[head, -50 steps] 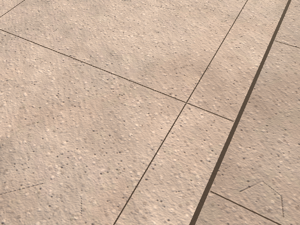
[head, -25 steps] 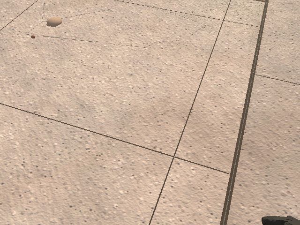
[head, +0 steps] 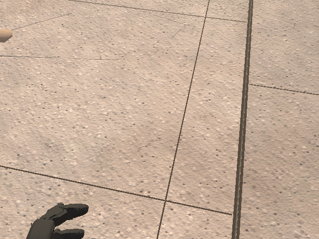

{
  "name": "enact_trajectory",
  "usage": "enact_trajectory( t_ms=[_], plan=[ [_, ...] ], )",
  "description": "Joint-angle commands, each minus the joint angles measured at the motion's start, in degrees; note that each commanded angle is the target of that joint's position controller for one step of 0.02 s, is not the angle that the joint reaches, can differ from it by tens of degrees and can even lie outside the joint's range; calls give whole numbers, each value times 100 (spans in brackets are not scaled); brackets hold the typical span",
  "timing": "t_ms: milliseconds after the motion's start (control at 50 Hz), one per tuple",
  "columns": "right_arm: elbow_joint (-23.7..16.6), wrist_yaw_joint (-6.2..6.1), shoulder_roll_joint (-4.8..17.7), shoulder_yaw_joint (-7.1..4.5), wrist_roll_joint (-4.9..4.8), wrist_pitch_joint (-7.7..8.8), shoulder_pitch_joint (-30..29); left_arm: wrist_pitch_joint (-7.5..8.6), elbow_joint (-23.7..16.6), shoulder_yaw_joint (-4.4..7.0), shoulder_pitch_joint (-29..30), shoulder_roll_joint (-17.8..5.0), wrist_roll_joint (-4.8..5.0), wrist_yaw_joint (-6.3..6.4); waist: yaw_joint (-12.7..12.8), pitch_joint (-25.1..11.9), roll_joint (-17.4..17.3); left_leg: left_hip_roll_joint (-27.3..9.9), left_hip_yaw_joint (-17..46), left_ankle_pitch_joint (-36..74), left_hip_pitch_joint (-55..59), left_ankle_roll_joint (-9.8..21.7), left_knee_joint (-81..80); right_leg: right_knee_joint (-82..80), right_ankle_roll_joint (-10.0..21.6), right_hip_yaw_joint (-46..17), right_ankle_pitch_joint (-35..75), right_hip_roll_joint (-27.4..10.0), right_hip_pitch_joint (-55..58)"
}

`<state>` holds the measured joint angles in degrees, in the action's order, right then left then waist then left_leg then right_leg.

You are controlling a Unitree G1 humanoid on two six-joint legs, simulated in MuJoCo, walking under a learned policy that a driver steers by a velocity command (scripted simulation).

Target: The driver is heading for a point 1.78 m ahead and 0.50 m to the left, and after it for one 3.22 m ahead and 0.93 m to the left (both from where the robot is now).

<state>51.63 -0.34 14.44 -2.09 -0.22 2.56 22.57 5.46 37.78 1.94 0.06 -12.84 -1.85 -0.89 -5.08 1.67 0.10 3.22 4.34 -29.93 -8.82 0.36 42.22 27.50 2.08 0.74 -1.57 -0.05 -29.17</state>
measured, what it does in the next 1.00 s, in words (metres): steps on the spot, turning left: left foot, then right foot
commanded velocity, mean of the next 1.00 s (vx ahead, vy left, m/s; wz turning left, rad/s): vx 0.04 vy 0.00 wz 0.38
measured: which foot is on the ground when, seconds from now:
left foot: up 0.00-0.32, down 0.34-1.00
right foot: down 0.00-0.34, up 0.36-0.80, down 0.82-1.00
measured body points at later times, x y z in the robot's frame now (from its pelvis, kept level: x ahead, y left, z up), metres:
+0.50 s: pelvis +0.04 +0.05 +0.02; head +0.06 +0.09 +0.46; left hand +0.12 +0.36 -0.11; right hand +0.21 -0.21 -0.07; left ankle +0.04 +0.13 -0.72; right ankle +0.11 -0.11 -0.64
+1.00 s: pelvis +0.08 +0.03 +0.01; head +0.10 +0.03 +0.46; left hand +0.10 +0.32 -0.10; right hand +0.32 -0.15 -0.09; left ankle +0.04 +0.14 -0.72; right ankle +0.13 -0.09 -0.72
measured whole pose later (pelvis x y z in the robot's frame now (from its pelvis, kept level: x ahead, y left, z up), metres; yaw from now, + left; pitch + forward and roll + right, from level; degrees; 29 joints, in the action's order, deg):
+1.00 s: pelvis +0.08 +0.03 +0.01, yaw +24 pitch +0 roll +0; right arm 37.6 -0.8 15.6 -2.9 1.2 -2.2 11.5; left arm 1.4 49.3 2.3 -7.5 -13.7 -0.8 -0.2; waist -0.4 1.4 -1.9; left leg 2.8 6.2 -15.2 -14.5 0.2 30.3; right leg 29.4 -0.3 -1.0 -16.1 0.3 -13.4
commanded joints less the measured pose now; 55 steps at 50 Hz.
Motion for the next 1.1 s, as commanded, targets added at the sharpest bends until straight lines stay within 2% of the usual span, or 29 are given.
enact_trajectory(
  t_ms=[20,40,60,100,120,160,240,300,320,340,360,380,400,420,440,460,500,600,700,740,780,800,820,840,860,880,940,980,1100],
  plan=[
    [-476,22,1005,-220,-142,-6,439,-225,-36,338,-1714,-978,119,109,945,-2708,774,-275,377,-1201,-2663,-333,3320,162,1693,-2260,3962,-2507,4495],
    [-601,-37,948,-246,-162,-125,29,-292,-40,296,-1278,-827,160,165,790,-1999,557,-459,128,-728,-2915,-392,3218,-183,1438,-1901,2479,-2174,3687],
    [-605,-105,801,-256,-138,-289,-51,-332,5,236,-880,-662,182,190,594,-1283,535,-604,15,-460,-2802,-484,2930,-617,1302,-1489,1265,-1920,2636],
    [-634,-222,532,-248,-73,-566,178,-361,40,280,-304,-768,40,191,243,-665,947,-644,-258,32,-1887,-561,2526,-1284,1124,-889,-326,-1585,943],
    [-658,-243,460,-254,-36,-608,275,-350,44,308,-137,-830,7,191,149,-574,995,-616,-372,193,-1619,-546,2335,-1403,1123,-629,-428,-1535,582],
    [-765,-233,465,-278,-1,-601,192,-316,104,347,-41,-909,22,223,116,-664,879,-705,-427,576,-1372,-440,1781,-1408,1139,-334,-291,-1590,501],
    [-1062,-87,600,-306,5,-592,-303,-408,267,416,-106,-1079,122,326,253,-879,826,-816,-497,1191,-1071,-236,878,-1331,1072,-191,-561,-1855,871],
    [-1129,1,650,-375,32,-631,-228,-517,391,447,-86,-1149,251,325,125,-794,707,-647,-760,1433,-520,42,-78,-946,723,38,-1238,-1840,894],
    [-1085,8,684,-414,66,-627,-111,-551,457,431,-160,-1047,301,316,96,-698,539,-486,-820,1500,-274,202,-490,-595,485,208,-1582,-1662,774],
    [-1091,-4,812,-469,125,-617,18,-604,588,404,-390,-848,325,297,96,-407,-25,-585,-372,1781,-117,435,-1217,243,84,535,-2081,-1336,424],
    [-1307,-114,1456,-591,127,-592,-78,-648,569,333,-710,-529,176,260,386,-54,-1865,-1938,1772,2825,11,1030,-2229,2227,-570,1187,-3122,-441,-709],
    [-1497,-79,1851,-610,270,-470,-177,-617,252,402,-62,-765,162,312,196,38,-1997,-2479,2903,2731,-593,1851,-2783,3265,-542,124,-3730,74,-1257],
    [-1517,-46,1669,-582,346,-330,-336,-611,222,459,167,-943,204,355,195,32,-1452,-2253,2593,2170,-633,1743,-2865,3753,-393,-276,-3329,-17,-1354],
    [-1562,-54,1519,-546,246,-241,-635,-620,310,502,-6,-1004,217,389,395,2,-1165,-1984,2162,1900,-567,1375,-2770,3783,-284,-409,-2704,-114,-1380],
    [-1632,-78,1316,-495,121,-226,-932,-643,489,540,-189,-1028,156,439,510,-146,-843,-1774,1849,1779,-476,1080,-2647,3776,-284,-452,-2281,-188,-1286],
    [-1683,-112,1214,-450,51,-227,-1085,-650,549,555,-290,-1033,100,456,564,-261,-869,-1662,1645,2062,-488,985,-2566,3823,-335,-445,-1968,-170,-1144],
    [-1737,-163,1045,-383,58,-231,-1005,-609,570,550,-349,-955,129,416,579,-542,-758,-1505,1454,2744,-258,990,-2432,3860,-410,-475,-1642,-78,-934],
    [-1782,-246,1152,-456,-12,-290,-756,-503,519,425,-113,-743,184,348,381,-712,-787,-1396,1483,3094,469,1055,-2201,2329,-616,-574,-1473,0,-815],
    [-1852,-159,1135,-437,69,-376,-909,-453,598,381,-225,-849,248,203,283,-673,-960,-1411,1640,3311,-32,1258,-2085,1423,-625,-395,-1774,11,271],
    [-1855,-123,1085,-400,54,-399,-1002,-421,609,366,-287,-878,249,158,291,-667,-920,-1420,1780,3642,-17,1268,-1934,1044,-551,-354,-1830,7,549],
    [-1856,-112,986,-340,-7,-417,-1183,-370,683,333,-528,-809,221,96,504,-679,-826,-1255,1761,3656,-129,1075,-1728,-62,-393,-274,-1056,7,1198],
    [-1824,-113,926,-314,-13,-406,-1127,-348,726,333,-663,-862,160,70,569,-676,-679,-1100,1710,3306,-326,851,-1672,-625,-272,-361,-223,-122,1711],
    [-1823,-116,761,-260,85,-370,-981,-341,731,378,-828,-1143,65,81,495,-840,-224,-788,1460,2505,-670,538,-1327,-624,-59,-860,648,-730,2323],
    [-1830,-79,603,-224,168,-312,-646,-372,722,429,-737,-1483,28,111,132,-825,854,-60,764,1010,-1166,221,-728,-525,451,-1592,1786,-1464,2580],
    [-1893,-81,658,-228,180,-294,-804,-384,761,312,-520,-1097,20,116,162,-731,1290,-90,416,500,-1117,-19,-745,-698,1029,-2015,1260,-1816,2061],
    [-1846,-95,844,-275,161,-299,-934,-369,674,243,-270,-886,45,109,227,-593,1052,-229,360,735,-952,-108,-768,-738,987,-1862,834,-1598,1944],
    [-1866,-93,714,-258,167,-410,-1167,-317,748,225,-323,-962,116,102,322,-564,889,-368,386,2043,-381,-103,-1382,-579,412,-1316,53,-1035,1763],
    [-1819,-47,739,-268,147,-425,-1116,-306,809,195,-495,-955,120,81,410,-419,462,-351,414,2338,-208,64,-1381,-514,89,-861,-670,-635,1542],
    [-1691,-41,626,-258,141,-315,-1047,-345,949,139,-607,-845,168,110,526,-327,-100,-423,531,2658,-321,126,-1538,-121,-12,-541,-560,-384,1727]
  ],
)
